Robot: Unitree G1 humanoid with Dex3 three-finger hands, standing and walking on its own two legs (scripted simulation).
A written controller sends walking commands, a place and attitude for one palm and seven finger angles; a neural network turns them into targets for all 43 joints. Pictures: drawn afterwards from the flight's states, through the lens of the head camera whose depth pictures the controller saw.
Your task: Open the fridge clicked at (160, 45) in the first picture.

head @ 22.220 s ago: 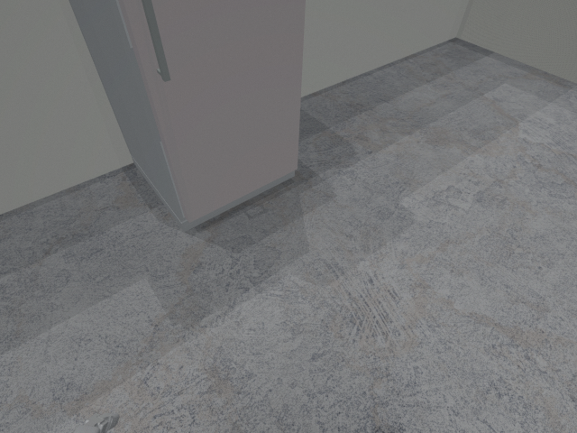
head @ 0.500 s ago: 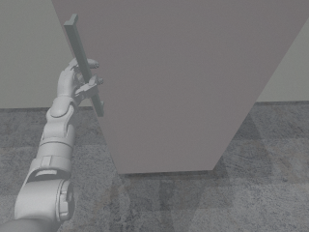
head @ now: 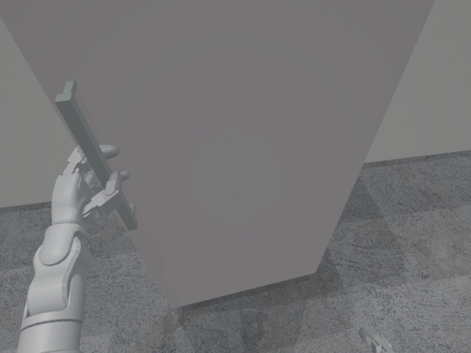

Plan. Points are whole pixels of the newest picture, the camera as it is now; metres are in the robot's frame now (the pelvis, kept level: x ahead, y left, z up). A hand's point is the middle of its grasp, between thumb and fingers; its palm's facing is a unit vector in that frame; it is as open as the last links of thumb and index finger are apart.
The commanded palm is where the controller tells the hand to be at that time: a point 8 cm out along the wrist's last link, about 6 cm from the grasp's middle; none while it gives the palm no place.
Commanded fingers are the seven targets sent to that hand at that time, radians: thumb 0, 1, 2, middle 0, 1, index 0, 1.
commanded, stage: walk backward, drawing the door open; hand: left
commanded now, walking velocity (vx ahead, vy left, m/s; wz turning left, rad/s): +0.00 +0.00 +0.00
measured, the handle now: (107, 168) +0.39 +0.24 +0.13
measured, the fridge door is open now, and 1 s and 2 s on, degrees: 5 35 69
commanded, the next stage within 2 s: stop walking and hold the door back in 1.78 s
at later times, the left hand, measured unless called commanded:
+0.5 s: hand (135, 256) +0.23 +0.14 +0.13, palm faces +0.34 -0.91 -0.25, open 6.1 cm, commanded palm +0.18 +0.19 +0.13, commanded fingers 0.00 0.90 0.90 -0.45 -1.40 -0.45 -1.40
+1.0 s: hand out of the picture +0.11 +0.03 +0.13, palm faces +0.56 -0.80 -0.22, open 6.2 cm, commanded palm +0.05 +0.06 +0.13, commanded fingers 0.00 0.90 0.90 -0.45 -1.40 -0.45 -1.40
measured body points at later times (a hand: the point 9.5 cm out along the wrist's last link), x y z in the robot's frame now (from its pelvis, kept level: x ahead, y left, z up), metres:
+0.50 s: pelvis -0.02 -0.05 +0.00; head +0.03 -0.09 +0.45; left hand +0.20 +0.19 +0.14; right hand +0.20 -0.22 -0.11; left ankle -0.07 +0.09 -0.68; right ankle -0.02 -0.09 -0.74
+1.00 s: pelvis -0.05 -0.21 -0.02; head -0.02 -0.21 +0.43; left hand +0.08 +0.07 +0.14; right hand +0.21 -0.32 -0.12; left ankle -0.10 -0.08 -0.67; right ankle +0.06 -0.26 -0.74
